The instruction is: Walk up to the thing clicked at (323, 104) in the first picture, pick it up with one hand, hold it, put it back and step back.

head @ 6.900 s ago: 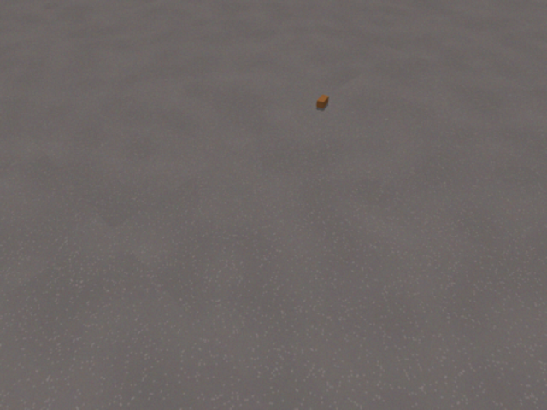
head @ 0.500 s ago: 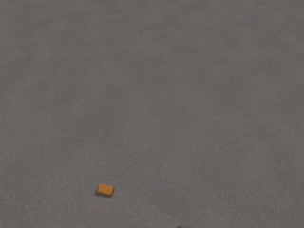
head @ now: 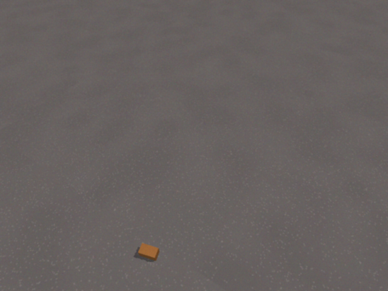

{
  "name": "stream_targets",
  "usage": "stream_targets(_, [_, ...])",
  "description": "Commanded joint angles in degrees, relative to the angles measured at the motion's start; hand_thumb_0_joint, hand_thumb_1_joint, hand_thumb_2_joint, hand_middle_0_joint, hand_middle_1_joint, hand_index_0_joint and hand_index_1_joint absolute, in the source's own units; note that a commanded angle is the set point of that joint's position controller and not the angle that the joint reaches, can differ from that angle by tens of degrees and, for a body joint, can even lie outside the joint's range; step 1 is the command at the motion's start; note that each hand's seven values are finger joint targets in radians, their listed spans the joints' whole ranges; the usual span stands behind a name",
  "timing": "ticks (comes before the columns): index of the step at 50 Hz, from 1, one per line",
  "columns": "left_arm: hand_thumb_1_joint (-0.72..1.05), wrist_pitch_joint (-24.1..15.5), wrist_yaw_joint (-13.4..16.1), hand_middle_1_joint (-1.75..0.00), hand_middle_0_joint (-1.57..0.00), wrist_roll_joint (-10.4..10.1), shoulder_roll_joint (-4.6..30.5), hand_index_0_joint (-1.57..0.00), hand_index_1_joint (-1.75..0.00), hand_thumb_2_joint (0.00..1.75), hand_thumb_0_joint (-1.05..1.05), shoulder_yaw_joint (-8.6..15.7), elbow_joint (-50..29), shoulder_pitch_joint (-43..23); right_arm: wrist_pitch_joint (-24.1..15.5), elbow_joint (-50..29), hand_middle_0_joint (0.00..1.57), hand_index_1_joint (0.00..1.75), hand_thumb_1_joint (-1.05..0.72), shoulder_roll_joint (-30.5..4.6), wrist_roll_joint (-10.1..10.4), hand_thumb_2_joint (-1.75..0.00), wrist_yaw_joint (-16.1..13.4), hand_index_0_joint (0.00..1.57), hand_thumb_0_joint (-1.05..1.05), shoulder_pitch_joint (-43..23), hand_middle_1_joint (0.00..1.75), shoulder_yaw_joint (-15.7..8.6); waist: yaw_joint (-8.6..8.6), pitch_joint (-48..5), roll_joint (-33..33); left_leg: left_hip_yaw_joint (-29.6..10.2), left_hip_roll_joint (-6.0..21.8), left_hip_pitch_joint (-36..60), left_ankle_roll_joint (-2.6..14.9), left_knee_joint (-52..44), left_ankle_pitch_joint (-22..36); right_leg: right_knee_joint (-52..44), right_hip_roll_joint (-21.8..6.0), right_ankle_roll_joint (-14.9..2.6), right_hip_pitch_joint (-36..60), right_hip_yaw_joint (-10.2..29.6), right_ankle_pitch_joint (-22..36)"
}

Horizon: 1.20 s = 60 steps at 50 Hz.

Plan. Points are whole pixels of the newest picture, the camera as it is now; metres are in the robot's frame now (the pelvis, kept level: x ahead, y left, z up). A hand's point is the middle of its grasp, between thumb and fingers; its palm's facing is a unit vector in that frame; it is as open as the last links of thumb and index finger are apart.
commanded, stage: walk up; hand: left
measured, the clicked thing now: (149, 251) +0.43 +0.25 -0.75
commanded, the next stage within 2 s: stand in 1.40 s
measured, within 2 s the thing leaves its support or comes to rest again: neither
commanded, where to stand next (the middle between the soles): +0.04 +0.04 m, yaw -7 degrees
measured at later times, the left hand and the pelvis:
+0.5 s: hand out of the picture +0.12 +0.29 -0.15, palm faces -0.03 -0.95 -0.31, open 7.3 cm; pelvis +0.02 +0.04 +0.01, yaw -2 degrees
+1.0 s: hand out of the picture +0.11 +0.29 -0.15, palm faces -0.07 -0.95 -0.30, open 7.3 cm; pelvis +0.03 +0.04 +0.01, yaw -3 degrees
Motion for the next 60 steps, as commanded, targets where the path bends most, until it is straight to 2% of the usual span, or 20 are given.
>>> stream_targets(1, [0.90, -1.7, 0.4, -0.30, -0.20, -1.0, 11.0, -0.20, -0.30, 0.90, 0.00, 1.9, -2.5, -4.0, -2.5, -4.1, 0.20, 0.30, -0.90, -13.7, 0.1, -0.90, -0.8, 0.20, 0.00, -5.3, 0.30, -1.7, 0.42, -3.5, 3.4, -11.9, 9.4, -2.0, 5.56, -9.9, 3.4, -8.4, -6.1, 2.26, 2.4, 10.0, -1.5])
stream_targets(2, [0.90, -2.0, 0.4, -0.30, -0.20, -0.9, 11.2, -0.20, -0.30, 0.90, 0.00, 1.8, -2.1, -3.9, -2.7, -3.8, 0.20, 0.30, -0.90, -12.6, 0.2, -0.90, -0.8, 0.20, 0.00, -5.1, 0.30, -1.1, 0.55, -5.1, 2.7, -8.6, 8.0, -1.1, 4.75, -8.1, 11.8, -8.9, -7.0, 2.16, 5.2, 10.5, 4.7])
stream_targets(3, [0.90, -2.1, 0.5, -0.30, -0.20, -1.0, 11.4, -0.20, -0.30, 0.90, 0.00, 1.9, -1.6, -4.4, -2.7, -3.7, 0.20, 0.30, -0.90, -11.9, 0.3, -0.90, -0.9, 0.20, 0.00, -4.7, 0.30, -0.8, 0.05, -6.0, 2.3, -6.5, 6.8, -1.0, 3.85, -7.0, 17.7, -9.3, -7.9, 1.92, 7.3, 10.7, 10.0])
stream_targets(5, [0.90, -1.9, 0.6, -0.30, -0.20, -1.4, 11.6, -0.20, -0.30, 0.90, 0.00, 1.7, -1.0, -3.9, -2.8, -3.5, 0.20, 0.30, -0.90, -11.6, 0.8, -0.90, -1.1, 0.20, 0.00, -4.6, 0.30, -0.6, -0.13, -8.0, 3.5, -4.8, 6.2, 1.7, 3.20, -6.8, 22.4, -8.8, -8.6, 1.69, 8.7, 10.5, 15.9])
stream_targets(8, [0.90, -1.3, 0.5, -0.30, -0.20, -1.5, 10.9, -0.20, -0.30, 0.90, 0.00, 1.3, 0.0, -5.1, -2.7, -3.0, 0.20, 0.30, -0.90, -11.7, 1.0, -0.90, -1.3, 0.20, 0.00, -5.3, 0.30, -0.8, -0.17, -7.6, 3.2, -6.1, 7.5, 2.9, 3.49, -9.3, 20.8, -9.6, -8.1, 1.92, 8.0, 9.7, 12.1])
stream_targets(12, [0.90, -1.0, 0.3, -0.30, -0.20, -1.2, 10.4, -0.20, -0.30, 0.90, 0.00, 0.9, 1.7, -6.0, -2.7, -2.9, 0.20, 0.30, -0.90, -11.5, 0.8, -0.90, -1.3, 0.20, 0.00, -7.2, 0.30, -0.9, -0.29, -5.1, 2.9, -6.4, 7.7, 2.0, 3.21, -12.4, 15.1, -11.9, -7.8, 2.34, 7.0, 9.9, 7.9])
stream_targets(16, [0.90, -1.2, 0.2, -0.30, -0.20, -0.9, 10.0, -0.20, -0.30, 0.90, 0.00, 0.6, 2.8, -7.0, -2.9, -2.3, 0.20, 0.30, -0.90, -11.3, 0.8, -0.90, -1.2, 0.20, 0.00, -7.6, 0.30, -1.0, -0.83, -6.1, 1.4, -5.9, 7.4, 3.4, 2.93, -13.4, 16.0, -13.0, -8.4, 2.64, 8.1, 10.4, 10.1])
stream_targets(18, [0.90, -1.2, 0.2, -0.30, -0.20, -1.0, 10.0, -0.20, -0.30, 0.90, 0.00, 0.5, 3.1, -6.7, -3.0, -2.4, 0.20, 0.30, -0.90, -11.0, 0.8, -0.90, -1.1, 0.20, 0.00, -8.5, 0.30, -1.0, -0.52, -6.2, 1.3, -5.2, 7.1, 4.6, 2.77, -13.6, 16.4, -13.1, -8.4, 2.81, 7.6, 10.3, 10.0])
stream_targets(23, [0.90, -1.3, 0.1, -0.30, -0.20, -0.7, 10.0, -0.20, -0.30, 0.90, 0.00, 0.3, 3.5, -7.3, -2.9, -2.5, 0.20, 0.30, -0.90, -10.8, 0.6, -0.90, -0.9, 0.20, 0.00, -9.3, 0.30, -1.1, -0.80, -5.6, 0.3, -5.1, 6.9, 5.1, 2.48, -15.0, 12.2, -13.6, -8.6, 2.96, 6.5, 10.7, 8.6])
stream_targets(26, [0.90, -1.4, 0.2, -0.30, -0.20, -0.6, 9.9, -0.20, -0.30, 0.90, 0.00, 0.3, 3.7, -7.2, -3.0, -2.5, 0.20, 0.30, -0.90, -10.9, 0.6, -0.90, -0.8, 0.20, 0.00, -9.6, 0.30, -1.1, -0.84, -6.6, 0.1, -5.0, 7.1, 5.7, 2.44, -14.8, 14.6, -14.0, -8.7, 3.24, 7.4, 10.7, 9.9])
stream_targets(35, [0.90, -1.3, 0.4, -0.30, -0.20, -0.4, 10.2, -0.20, -0.30, 0.90, 0.00, 0.1, 4.1, -5.8, -2.7, -2.4, 0.20, 0.30, -0.90, -10.7, 0.7, -0.90, -0.7, 0.20, 0.00, -10.1, 0.30, -1.5, -0.83, -6.1, 0.1, -4.0, 6.7, 7.8, 2.41, -15.1, 14.3, -14.2, -8.9, 3.36, 6.7, 10.6, 10.6])
stream_targets(41, [0.90, -1.3, 0.5, -0.30, -0.20, -0.3, 10.2, -0.20, -0.30, 0.90, 0.00, 0.0, 4.1, -6.0, -2.6, -2.0, 0.20, 0.30, -0.90, -10.7, 0.7, -0.90, -0.6, 0.20, 0.00, -9.9, 0.30, -1.2, -1.03, -4.5, 0.4, -3.9, 6.4, 5.7, 2.33, -15.8, 10.2, -14.8, -8.7, 3.29, 6.8, 11.2, 9.6])
stream_targets(45, [0.90, -1.4, 0.6, -0.30, -0.20, -0.3, 10.2, -0.20, -0.30, 0.90, 0.00, 0.0, 4.3, -5.3, -2.7, -1.8, 0.20, 0.30, -0.90, -10.6, 0.8, -0.90, -0.7, 0.20, 0.00, -9.8, 0.30, -1.2, -0.96, -5.9, 0.2, -3.7, 6.4, 7.3, 2.39, -15.2, 13.3, -14.5, -8.6, 3.28, 7.2, 11.2, 11.9])
stream_targets(47, [0.90, -1.4, 0.6, -0.30, -0.20, -0.2, 10.3, -0.20, -0.30, 0.90, 0.00, 0.2, 3.9, -6.2, -2.7, -1.6, 0.20, 0.30, -0.90, -10.7, 0.8, -0.90, -0.7, 0.20, 0.00, -8.9, 0.30, -1.3, -1.49, -6.9, -0.3, -3.2, 6.3, 7.5, 2.31, -14.6, 15.3, -14.2, -8.9, 3.09, 8.4, 11.3, 14.1])
stream_targets(50, [0.90, -1.3, 0.7, -0.30, -0.20, -0.5, 10.0, -0.20, -0.30, 0.90, 0.00, 0.1, 3.9, -5.7, -2.7, -1.7, 0.20, 0.30, -0.90, -10.5, 0.8, -0.90, -0.8, 0.20, 0.00, -9.4, 0.30, -1.2, -0.92, -5.7, 0.6, -3.1, 6.3, 7.5, 2.10, -15.0, 15.6, -14.0, -8.9, 3.22, 7.7, 11.2, 14.4])
stream_targets(51, [0.90, -1.3, 0.7, -0.30, -0.20, -0.3, 10.3, -0.20, -0.30, 0.90, 0.00, 0.2, 3.8, -6.3, -2.6, -1.7, 0.20, 0.30, -0.90, -10.5, 0.7, -0.90, -0.8, 0.20, 0.00, -9.0, 0.30, -1.2, -1.30, -5.5, 0.2, -2.9, 6.2, 6.8, 2.14, -14.9, 15.7, -14.0, -8.8, 3.12, 8.0, 11.2, 14.5])
stream_targets(53, [0.90, -1.3, 0.7, -0.30, -0.20, -0.3, 10.1, -0.20, -0.30, 0.90, 0.00, 0.2, 3.5, -5.9, -2.7, -1.9, 0.20, 0.30, -0.90, -10.6, 0.8, -0.90, -0.8, 0.20, 0.00, -8.8, 0.30, -1.2, -1.14, -6.9, 0.0, -2.6, 6.5, 8.0, 2.22, -14.3, 17.3, -13.8, -8.9, 2.99, 8.4, 11.1, 15.3])
stream_targets(60, [0.90, -1.3, 0.8, -0.30, -0.20, -0.3, 10.1, -0.20, -0.30, 0.90, 0.00, 0.3, 3.1, -6.6, -2.5, -2.4, 0.20, 0.30, -0.90, -10.3, 0.8, -0.90, -0.8, 0.20, 0.00, -8.8, 0.30, -1.1, -1.20, -6.6, -0.4, -2.1, 6.4, 8.1, 1.91, -14.2, 18.7, -13.6, -9.0, 3.01, 8.8, 11.5, 17.4])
